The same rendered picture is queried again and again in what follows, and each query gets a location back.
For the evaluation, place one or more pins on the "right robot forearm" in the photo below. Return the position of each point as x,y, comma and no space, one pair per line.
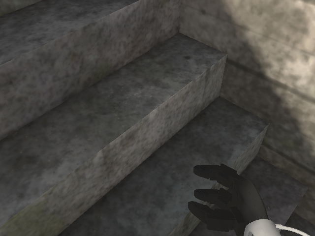
261,227

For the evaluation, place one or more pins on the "robot right hand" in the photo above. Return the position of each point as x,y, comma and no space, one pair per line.
236,210

